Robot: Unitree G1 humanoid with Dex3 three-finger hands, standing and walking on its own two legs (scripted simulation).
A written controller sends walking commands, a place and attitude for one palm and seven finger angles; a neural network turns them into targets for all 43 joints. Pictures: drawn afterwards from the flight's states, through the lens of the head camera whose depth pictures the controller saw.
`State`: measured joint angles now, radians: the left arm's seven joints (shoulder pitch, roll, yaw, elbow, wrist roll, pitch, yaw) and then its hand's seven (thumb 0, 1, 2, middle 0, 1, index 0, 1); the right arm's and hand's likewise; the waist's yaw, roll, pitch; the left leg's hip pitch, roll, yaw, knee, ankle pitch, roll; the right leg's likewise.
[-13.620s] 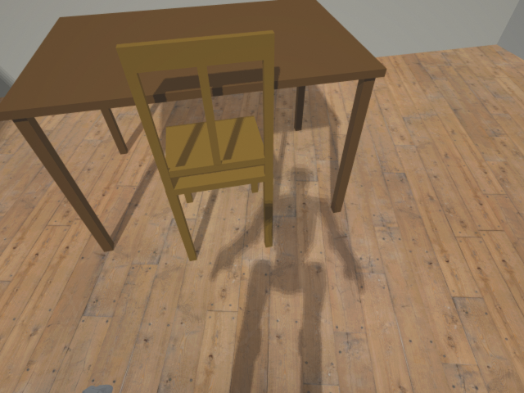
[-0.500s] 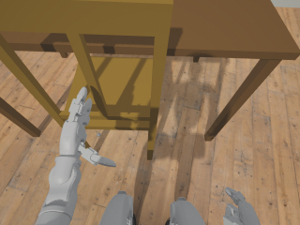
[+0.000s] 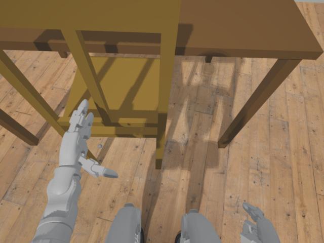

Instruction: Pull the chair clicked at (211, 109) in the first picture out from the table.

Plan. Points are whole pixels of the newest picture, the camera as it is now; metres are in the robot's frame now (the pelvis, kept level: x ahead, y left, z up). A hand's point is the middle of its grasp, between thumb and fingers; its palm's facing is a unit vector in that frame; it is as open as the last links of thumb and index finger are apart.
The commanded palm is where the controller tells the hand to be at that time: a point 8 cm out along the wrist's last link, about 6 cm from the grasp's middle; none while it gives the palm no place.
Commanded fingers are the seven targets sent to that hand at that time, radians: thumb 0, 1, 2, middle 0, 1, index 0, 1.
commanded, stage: aim the fingers beside a spindle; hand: left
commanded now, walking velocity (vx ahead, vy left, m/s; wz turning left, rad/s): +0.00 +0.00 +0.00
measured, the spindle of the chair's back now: (94, 87) +0.48 +0.19 +0.06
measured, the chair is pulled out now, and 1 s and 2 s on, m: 0.00 0.00 0.00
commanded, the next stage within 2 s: push the fingers through the gap in 1.86 s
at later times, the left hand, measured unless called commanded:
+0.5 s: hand (90, 135) +0.35 +0.18 +0.04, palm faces +0.01 -1.00 -0.05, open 16.9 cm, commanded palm +0.32 +0.22 +0.02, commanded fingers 0.00 -0.50 0.30 -0.06 -0.08 -0.06 -0.08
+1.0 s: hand (102, 148) +0.33 +0.16 +0.00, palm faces -0.06 -1.00 +0.02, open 16.9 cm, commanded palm +0.32 +0.21 +0.03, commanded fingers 0.00 -0.50 0.30 -0.06 -0.08 -0.06 -0.08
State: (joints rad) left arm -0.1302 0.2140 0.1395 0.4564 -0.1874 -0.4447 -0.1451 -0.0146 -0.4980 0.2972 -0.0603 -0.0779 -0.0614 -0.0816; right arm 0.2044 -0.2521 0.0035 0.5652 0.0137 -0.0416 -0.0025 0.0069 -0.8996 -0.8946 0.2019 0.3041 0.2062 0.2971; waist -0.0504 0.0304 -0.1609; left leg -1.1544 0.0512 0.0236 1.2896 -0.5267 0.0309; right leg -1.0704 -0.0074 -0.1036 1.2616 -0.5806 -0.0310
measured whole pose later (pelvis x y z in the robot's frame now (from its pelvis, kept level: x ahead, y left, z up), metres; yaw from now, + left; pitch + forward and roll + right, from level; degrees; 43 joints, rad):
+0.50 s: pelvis +0.00 +0.01 +0.00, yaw +0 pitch +22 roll -3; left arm -0.14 0.23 0.15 0.38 -0.18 -0.51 -0.12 -0.02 -0.50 0.30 -0.06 -0.08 -0.06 -0.08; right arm 0.20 -0.25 0.01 0.59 0.01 -0.05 0.00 0.01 -0.90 -0.89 0.20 0.30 0.21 0.30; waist -0.04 0.04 -0.17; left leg -1.14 0.04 0.03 1.28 -0.53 0.04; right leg -1.05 -0.01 -0.10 1.24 -0.58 -0.02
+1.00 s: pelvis +0.00 +0.01 +0.00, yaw +0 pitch +23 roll -3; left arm -0.10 0.19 0.08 0.42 -0.19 -0.40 -0.15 -0.01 -0.50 0.30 -0.06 -0.08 -0.06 -0.08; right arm 0.21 -0.25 0.00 0.55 0.02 -0.03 0.01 0.01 -0.90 -0.89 0.20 0.30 0.21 0.30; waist -0.05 0.04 -0.16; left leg -1.14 0.04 0.03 1.28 -0.53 0.05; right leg -1.05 -0.01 -0.09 1.23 -0.57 -0.01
